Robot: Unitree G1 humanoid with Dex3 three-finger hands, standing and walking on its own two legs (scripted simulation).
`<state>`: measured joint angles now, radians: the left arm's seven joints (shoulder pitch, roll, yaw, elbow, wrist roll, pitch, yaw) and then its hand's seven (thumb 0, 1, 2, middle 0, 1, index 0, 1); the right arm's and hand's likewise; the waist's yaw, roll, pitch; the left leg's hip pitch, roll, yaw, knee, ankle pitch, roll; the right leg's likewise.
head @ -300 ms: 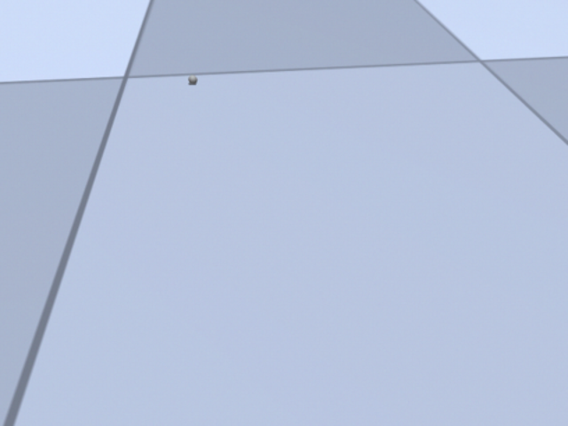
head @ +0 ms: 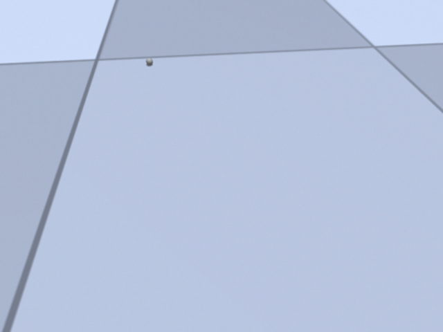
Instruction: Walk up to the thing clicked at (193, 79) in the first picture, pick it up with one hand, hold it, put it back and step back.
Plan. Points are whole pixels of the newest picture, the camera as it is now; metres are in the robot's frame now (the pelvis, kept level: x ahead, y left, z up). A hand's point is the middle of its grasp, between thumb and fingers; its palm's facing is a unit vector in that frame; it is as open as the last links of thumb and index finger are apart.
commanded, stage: stand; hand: left
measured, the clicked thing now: (149, 61) +2.31 +0.58 -0.75
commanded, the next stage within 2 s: walk up in 0.82 s
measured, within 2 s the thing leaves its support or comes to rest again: neither
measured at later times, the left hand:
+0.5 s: hand out of the picture +0.08 +0.25 -0.16, palm faces -0.02 -0.94 -0.34, open 7.4 cm
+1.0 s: hand out of the picture +0.08 +0.29 -0.14, palm faces +0.08 -0.93 -0.36, open 7.4 cm
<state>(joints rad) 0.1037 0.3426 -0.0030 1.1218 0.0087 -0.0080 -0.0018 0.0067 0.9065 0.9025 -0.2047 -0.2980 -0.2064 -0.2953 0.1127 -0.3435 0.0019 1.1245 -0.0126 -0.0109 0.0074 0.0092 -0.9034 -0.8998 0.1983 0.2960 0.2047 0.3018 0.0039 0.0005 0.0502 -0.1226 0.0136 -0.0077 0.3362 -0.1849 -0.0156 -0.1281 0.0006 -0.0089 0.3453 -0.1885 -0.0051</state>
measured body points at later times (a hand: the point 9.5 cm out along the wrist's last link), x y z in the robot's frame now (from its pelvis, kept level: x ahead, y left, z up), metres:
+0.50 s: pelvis +0.01 +0.00 +0.00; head +0.02 +0.00 +0.45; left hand +0.08 +0.30 -0.13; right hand +0.08 -0.30 -0.13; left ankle +0.00 +0.13 -0.75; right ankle +0.00 -0.11 -0.75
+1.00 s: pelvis +0.03 +0.01 +0.00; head +0.03 +0.01 +0.45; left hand +0.07 +0.34 -0.12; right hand +0.12 -0.31 -0.12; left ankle +0.03 +0.14 -0.70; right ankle +0.00 -0.11 -0.75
